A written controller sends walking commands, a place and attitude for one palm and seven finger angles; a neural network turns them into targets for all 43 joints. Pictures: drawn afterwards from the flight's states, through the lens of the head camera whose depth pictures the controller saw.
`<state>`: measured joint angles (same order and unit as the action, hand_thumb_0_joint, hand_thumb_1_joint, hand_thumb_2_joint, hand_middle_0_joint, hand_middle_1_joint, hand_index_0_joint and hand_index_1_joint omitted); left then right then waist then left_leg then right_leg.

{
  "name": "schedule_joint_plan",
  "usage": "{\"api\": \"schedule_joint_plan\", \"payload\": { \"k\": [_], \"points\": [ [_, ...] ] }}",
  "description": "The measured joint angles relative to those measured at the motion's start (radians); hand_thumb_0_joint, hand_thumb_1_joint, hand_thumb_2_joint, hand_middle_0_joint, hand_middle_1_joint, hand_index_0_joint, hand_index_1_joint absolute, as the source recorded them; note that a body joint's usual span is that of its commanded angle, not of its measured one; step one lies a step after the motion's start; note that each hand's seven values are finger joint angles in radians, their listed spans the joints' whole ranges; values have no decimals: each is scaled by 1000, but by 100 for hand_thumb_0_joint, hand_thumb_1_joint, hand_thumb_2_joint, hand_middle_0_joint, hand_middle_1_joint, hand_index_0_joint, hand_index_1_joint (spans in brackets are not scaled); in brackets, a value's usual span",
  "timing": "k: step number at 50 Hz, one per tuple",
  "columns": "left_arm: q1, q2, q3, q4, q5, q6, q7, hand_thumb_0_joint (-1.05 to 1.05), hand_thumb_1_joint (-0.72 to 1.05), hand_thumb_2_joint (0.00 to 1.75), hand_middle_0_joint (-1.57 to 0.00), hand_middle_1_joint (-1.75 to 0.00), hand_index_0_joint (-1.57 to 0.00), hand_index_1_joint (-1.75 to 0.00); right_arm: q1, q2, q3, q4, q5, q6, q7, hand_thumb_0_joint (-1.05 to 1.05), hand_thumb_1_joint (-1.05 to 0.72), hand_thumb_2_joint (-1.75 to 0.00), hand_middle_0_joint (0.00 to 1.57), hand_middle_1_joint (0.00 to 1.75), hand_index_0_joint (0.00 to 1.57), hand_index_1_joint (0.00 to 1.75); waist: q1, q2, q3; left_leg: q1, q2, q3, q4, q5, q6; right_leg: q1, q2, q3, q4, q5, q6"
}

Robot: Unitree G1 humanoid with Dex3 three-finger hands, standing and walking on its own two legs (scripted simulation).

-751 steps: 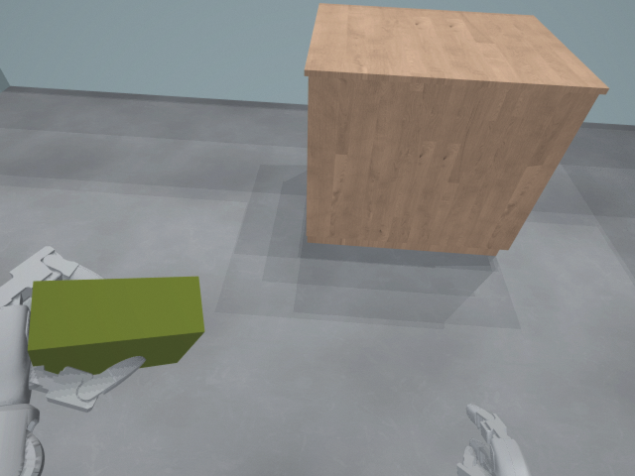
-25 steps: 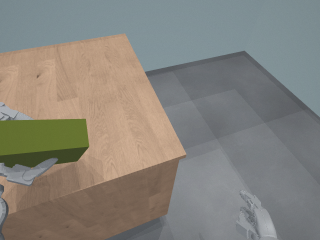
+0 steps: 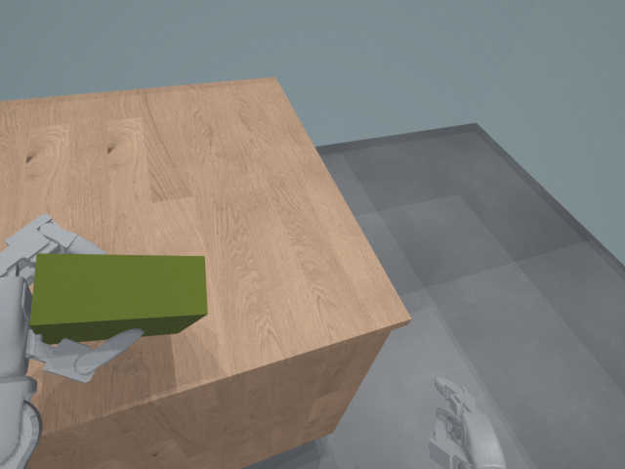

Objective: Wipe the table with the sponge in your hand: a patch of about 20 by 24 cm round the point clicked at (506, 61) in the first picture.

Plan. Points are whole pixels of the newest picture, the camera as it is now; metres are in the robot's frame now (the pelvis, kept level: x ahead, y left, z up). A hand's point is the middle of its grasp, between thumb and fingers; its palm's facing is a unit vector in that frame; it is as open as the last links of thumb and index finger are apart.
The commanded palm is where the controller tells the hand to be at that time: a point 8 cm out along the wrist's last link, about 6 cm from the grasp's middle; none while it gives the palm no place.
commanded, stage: come to a stop and stand still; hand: left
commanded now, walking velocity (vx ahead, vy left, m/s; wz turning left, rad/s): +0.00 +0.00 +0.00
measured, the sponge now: (146, 300) +0.24 +0.20 +0.13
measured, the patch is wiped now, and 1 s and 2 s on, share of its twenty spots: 0.00 0.00 0.00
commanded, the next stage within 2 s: look again from close up in 0.08 s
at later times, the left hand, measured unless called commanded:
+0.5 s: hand (100, 304) +0.22 +0.23 +0.15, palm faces +0.38 -0.85 -0.37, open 9.9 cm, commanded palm +0.16 +0.26 +0.17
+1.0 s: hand (146, 299) +0.23 +0.19 +0.15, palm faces +0.35 -0.85 -0.38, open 9.9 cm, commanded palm +0.17 +0.23 +0.17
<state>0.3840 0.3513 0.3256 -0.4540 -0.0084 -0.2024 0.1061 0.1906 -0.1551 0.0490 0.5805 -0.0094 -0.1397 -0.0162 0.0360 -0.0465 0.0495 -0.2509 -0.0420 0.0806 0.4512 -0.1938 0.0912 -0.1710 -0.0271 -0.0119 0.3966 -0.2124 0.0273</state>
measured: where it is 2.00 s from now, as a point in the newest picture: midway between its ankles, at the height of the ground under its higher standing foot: outside the picture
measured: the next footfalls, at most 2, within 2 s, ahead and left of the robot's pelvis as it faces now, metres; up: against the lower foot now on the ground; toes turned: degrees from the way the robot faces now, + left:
none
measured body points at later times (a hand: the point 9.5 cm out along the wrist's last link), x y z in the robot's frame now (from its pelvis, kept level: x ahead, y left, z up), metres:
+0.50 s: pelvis +0.00 -0.02 +0.00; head +0.02 +0.00 +0.45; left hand +0.19 +0.27 +0.17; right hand +0.19 -0.24 -0.07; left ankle +0.03 +0.05 -0.74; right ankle +0.00 -0.15 -0.74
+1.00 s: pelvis +0.01 -0.05 +0.00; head +0.04 -0.03 +0.45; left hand +0.20 +0.24 +0.18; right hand +0.19 -0.27 -0.07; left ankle +0.03 +0.05 -0.74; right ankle +0.00 -0.16 -0.74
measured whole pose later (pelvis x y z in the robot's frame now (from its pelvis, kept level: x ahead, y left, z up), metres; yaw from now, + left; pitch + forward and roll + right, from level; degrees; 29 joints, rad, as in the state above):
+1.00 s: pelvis +0.01 -0.05 +0.00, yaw +0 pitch +0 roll -1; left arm 0.43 0.38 0.35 -0.49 -0.06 -0.15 0.10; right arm 0.19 -0.18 0.01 0.55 0.01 -0.09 -0.03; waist 0.02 -0.02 0.06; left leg -0.26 0.03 0.05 0.46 -0.20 0.02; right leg -0.18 0.04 -0.04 0.39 -0.22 -0.03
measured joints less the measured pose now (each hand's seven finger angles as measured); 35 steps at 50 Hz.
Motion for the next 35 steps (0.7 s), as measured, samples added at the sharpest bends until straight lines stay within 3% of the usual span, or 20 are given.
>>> {"api": "schedule_joint_plan", "payload": {
  "k": [8,16,35],
  "points": [
    [22,36,26,-21,-12,-3,-2,-1,-47,101,-75,-135,-76,-134,-3,-17,-14,-10,2,6,-6,2,-90,-90,20,30,20,30,-5,4,15,5,-2,-3,0,-1,-1,5,-1,-3,1,-4,-1],
    [29,14,18,-2,-11,-4,8,-1,-47,101,-75,-135,-76,-134,8,-39,-30,2,10,15,-15,2,-90,-90,20,30,20,30,-2,20,6,6,6,-11,-3,0,-9,14,7,-10,-14,3,8],
    [46,16,10,10,-30,21,8,-1,-47,101,-75,-135,-76,-134,8,-42,-36,3,17,30,-31,2,-90,-90,20,30,20,30,-11,32,-10,14,30,-21,-13,0,-36,22,31,-17,-26,2,-17]
  ]
}}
